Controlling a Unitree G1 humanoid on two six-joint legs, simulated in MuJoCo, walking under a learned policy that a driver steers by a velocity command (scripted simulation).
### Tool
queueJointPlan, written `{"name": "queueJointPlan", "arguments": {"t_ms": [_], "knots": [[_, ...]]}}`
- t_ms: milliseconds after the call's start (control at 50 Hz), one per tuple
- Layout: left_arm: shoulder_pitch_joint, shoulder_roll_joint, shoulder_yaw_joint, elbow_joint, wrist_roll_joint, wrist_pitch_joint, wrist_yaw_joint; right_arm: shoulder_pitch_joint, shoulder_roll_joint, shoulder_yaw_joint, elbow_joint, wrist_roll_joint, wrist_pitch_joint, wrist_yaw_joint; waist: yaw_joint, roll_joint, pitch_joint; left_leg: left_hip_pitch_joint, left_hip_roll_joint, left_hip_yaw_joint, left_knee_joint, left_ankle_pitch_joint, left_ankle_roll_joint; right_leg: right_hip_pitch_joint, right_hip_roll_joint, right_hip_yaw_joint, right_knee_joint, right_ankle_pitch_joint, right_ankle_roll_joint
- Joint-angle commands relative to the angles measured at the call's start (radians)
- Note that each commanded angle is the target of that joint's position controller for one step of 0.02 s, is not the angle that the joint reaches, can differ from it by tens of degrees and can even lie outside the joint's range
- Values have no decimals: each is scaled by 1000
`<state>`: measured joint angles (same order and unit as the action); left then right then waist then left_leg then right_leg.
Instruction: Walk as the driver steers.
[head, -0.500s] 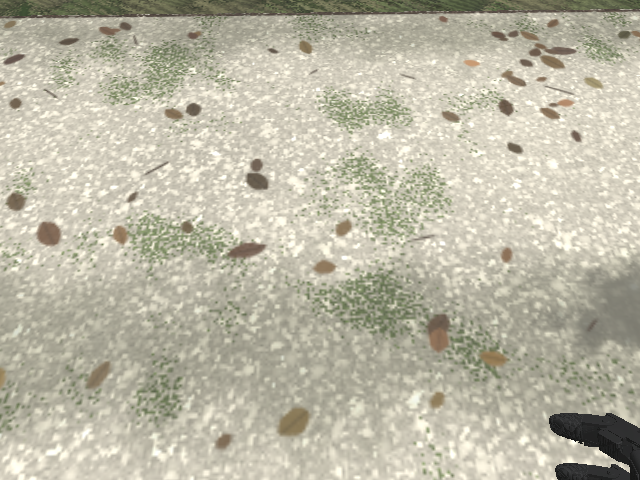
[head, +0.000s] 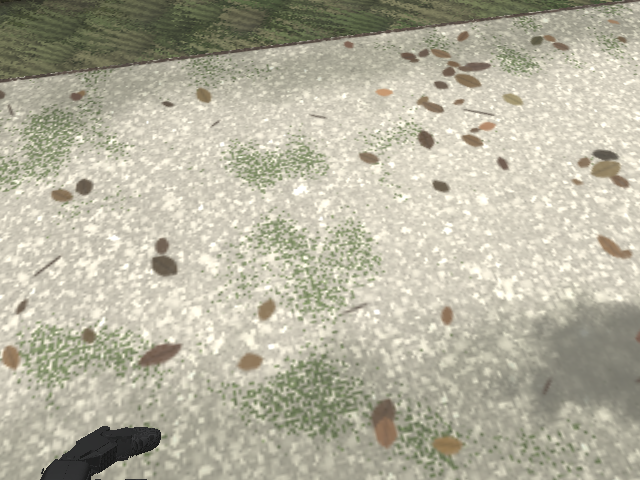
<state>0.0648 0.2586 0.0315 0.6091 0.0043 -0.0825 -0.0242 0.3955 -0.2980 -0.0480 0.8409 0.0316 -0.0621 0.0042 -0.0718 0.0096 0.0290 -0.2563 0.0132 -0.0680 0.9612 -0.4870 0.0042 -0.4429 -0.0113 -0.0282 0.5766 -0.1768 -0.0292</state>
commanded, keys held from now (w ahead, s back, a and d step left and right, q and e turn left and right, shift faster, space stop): w+q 0.36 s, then no key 0.64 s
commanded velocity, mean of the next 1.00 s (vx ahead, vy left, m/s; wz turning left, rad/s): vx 0.29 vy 0.00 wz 0.27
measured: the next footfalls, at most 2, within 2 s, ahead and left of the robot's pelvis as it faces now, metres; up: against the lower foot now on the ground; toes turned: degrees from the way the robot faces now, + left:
left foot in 0.46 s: +0.37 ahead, +0.18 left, +0.00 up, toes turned +17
right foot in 0.88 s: +0.48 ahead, -0.04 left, +0.00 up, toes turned +18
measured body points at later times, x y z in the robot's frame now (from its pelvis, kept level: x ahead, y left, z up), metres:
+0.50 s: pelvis +0.25 +0.06 -0.01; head +0.29 +0.08 +0.44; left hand +0.21 +0.35 -0.14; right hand +0.52 -0.12 -0.09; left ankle +0.33 +0.16 -0.73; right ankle +0.10 -0.11 -0.67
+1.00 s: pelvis +0.37 +0.08 +0.01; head +0.38 +0.07 +0.46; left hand +0.40 +0.37 -0.11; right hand +0.57 -0.11 -0.12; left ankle +0.33 +0.17 -0.73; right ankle +0.44 -0.05 -0.73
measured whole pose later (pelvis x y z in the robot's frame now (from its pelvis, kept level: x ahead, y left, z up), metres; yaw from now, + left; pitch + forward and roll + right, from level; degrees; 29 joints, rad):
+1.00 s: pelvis +0.37 +0.08 +0.01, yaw +18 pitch +0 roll +1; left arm 0.18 0.24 0.04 0.84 0.01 0.00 0.02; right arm 0.15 -0.23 -0.02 0.83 -0.02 -0.01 0.00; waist 0.00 0.01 0.01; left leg -0.23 -0.06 0.01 0.49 -0.27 0.04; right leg -0.30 -0.05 0.03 0.52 -0.23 0.04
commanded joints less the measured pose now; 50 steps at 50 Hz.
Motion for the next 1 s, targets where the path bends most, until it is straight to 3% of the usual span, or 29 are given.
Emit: {"name": "queueJointPlan", "arguments": {"t_ms": [20,40,80,120,200,280,360,400,420,440,460,480,500,520,540,560,600,640,700,740,800,840,860,880,900,920,940,960,1000], "knots": [[244,137,50,20,-3,-2,6,-84,-124,-28,-116,6,-22,-7,146,-116,-135,-515,73,-36,283,101,9,525,-320,421,-294,-103,-173],[196,109,44,24,1,-7,2,-97,-112,-32,-118,-5,-14,-8,118,-117,-85,-487,96,-36,244,156,5,438,-283,340,-328,-32,-167],[156,91,46,39,8,-24,3,-69,-74,-30,-110,1,9,-4,76,-132,-60,-407,118,-38,217,219,-4,341,-255,230,-387,68,-162],[151,103,54,60,8,-37,9,-90,-51,-28,-120,-1,24,-4,62,-99,-32,-423,119,-44,188,268,-15,314,-258,147,-419,172,-166],[170,132,67,99,10,-34,24,-176,-31,-22,-154,-8,27,8,75,-64,3,-463,114,-40,-2,438,-23,342,-244,8,-439,255,-156],[216,172,79,131,0,-20,34,-316,-14,-9,-204,-11,23,35,128,-43,50,-436,99,35,-200,535,0,382,-253,-86,-446,250,-136],[258,204,92,163,-22,6,35,-397,-30,-12,-260,-9,25,56,141,-51,71,-442,75,92,-298,429,49,509,-285,-134,-379,361,-110],[247,230,96,166,-29,22,42,-355,-55,-27,-269,-22,25,59,96,-84,23,-309,-2,152,-325,330,83,523,-275,-156,-226,772,-88],[235,239,96,166,-33,30,47,-248,-86,-46,-246,-27,23,58,33,-92,-43,-169,-49,171,-365,342,105,512,-253,-167,-78,902,-68],[230,226,88,163,-37,31,50,-104,-135,-74,-209,-30,21,46,-45,-67,-125,66,-79,159,-457,497,135,421,-205,-190,123,849,-28],[258,161,64,136,1,21,48,-5,-225,-95,-189,-34,30,20,-58,91,-236,385,99,-72,-409,883,193,151,-135,-188,440,321,30],[380,66,25,114,16,1,32,-73,-290,-84,-226,-59,22,14,60,270,-412,637,396,-565,-451,1132,414,-161,37,-46,782,-520,90],[323,179,48,157,-13,-7,24,-42,-206,-66,-234,-48,23,20,-31,79,-520,608,386,-513,-482,1183,413,-133,-3,124,833,-497,87],[248,181,51,130,-46,-5,22,-89,-167,-54,-217,-41,20,25,-12,83,-368,508,342,-352,-494,1152,378,-212,-42,101,803,-432,79],[206,161,45,132,-32,-2,34,-144,-126,-44,-208,-23,17,25,16,16,-244,362,276,-258,-523,1046,317,-229,-82,81,717,-361,75],[185,161,49,137,-16,9,45,-195,-96,-35,-208,-20,18,21,44,16,-178,234,240,-205,-561,985,285,-190,-101,77,655,-305,78],[239,146,52,155,-11,42,54,-248,-91,-30,-210,-42,14,21,103,42,-160,53,206,-127,-626,998,271,-41,-99,73,608,-226,89],[268,116,47,165,-5,58,63,-270,-90,-30,-195,-51,2,18,127,50,-167,3,191,-71,-648,1042,275,4,-93,71,523,-169,103],[215,93,39,159,3,64,68,-283,-82,-25,-164,-50,7,4,117,71,-167,7,165,-23,-655,973,248,25,-97,78,338,-71,108],[168,91,35,154,-1,68,65,-279,-85,-24,-145,-53,17,-3,96,81,-157,8,160,-22,-668,852,235,53,-95,79,233,-14,106],[120,107,40,151,-5,77,61,-266,-79,-17,-112,-57,28,-2,74,88,-125,6,173,-63,-678,644,230,95,-84,81,118,-13,99],[117,106,41,153,0,76,58,-271,-65,-9,-94,-50,34,1,82,88,-105,6,172,-87,-648,546,215,145,-69,72,14,-24,80],[133,99,39,160,8,71,56,-277,-53,-3,-87,-41,36,1,101,75,-101,-6,150,-84,-622,475,185,210,-59,60,-92,50,65],[134,116,41,162,19,67,55,-244,-32,5,-74,-40,34,1,98,43,-95,-22,113,-80,-596,400,136,272,-83,91,-160,183,48],[130,162,47,154,22,65,59,-199,-22,9,-66,-57,29,2,60,-30,-103,-50,54,-53,-545,298,91,327,-149,153,-151,352,25],[92,202,58,162,9,69,61,-126,-19,5,-52,-57,26,3,-5,-153,-102,-73,-10,-1,-552,210,59,323,-168,164,-122,303,-22],[79,137,50,166,2,72,53,-175,-26,8,-48,-58,32,-2,33,-150,-98,-6,-21,28,-549,216,39,243,-135,150,-142,128,-23],[76,101,40,169,6,70,47,-226,-46,2,-52,-51,42,-6,56,-116,-72,5,-17,28,-539,239,38,211,-109,134,-153,71,-4],[76,97,37,182,10,61,44,-245,-43,1,-47,-48,61,-14,65,-97,-61,8,-2,13,-537,303,47,217,-86,110,-142,115,20]]}}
